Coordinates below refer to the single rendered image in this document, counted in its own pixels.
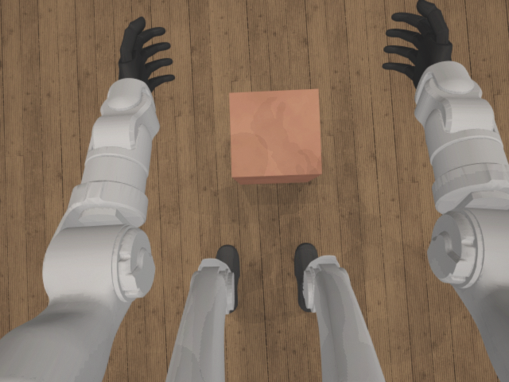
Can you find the carton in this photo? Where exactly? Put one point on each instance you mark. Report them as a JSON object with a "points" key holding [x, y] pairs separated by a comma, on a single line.
{"points": [[275, 136]]}

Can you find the robot right shin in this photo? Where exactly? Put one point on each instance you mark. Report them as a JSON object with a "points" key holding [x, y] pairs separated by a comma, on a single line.
{"points": [[323, 260]]}

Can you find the right robot thigh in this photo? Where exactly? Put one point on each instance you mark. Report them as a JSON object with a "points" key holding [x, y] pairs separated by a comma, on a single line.
{"points": [[347, 351]]}

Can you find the robot right upper arm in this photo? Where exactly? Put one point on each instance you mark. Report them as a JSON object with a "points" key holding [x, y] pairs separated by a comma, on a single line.
{"points": [[469, 249]]}

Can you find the left robot forearm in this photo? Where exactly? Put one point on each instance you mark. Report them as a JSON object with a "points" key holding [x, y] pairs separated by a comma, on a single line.
{"points": [[112, 190]]}

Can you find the robot left upper arm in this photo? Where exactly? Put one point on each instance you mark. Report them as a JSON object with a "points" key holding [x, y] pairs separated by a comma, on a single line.
{"points": [[92, 275]]}

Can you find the right robot forearm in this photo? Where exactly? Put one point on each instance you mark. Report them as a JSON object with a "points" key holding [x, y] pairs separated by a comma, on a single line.
{"points": [[465, 149]]}

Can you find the robot right hand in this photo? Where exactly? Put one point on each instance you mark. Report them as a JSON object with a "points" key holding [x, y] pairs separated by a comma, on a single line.
{"points": [[433, 43]]}

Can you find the robot left hand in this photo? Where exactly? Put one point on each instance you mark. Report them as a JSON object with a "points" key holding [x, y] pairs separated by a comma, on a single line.
{"points": [[133, 56]]}

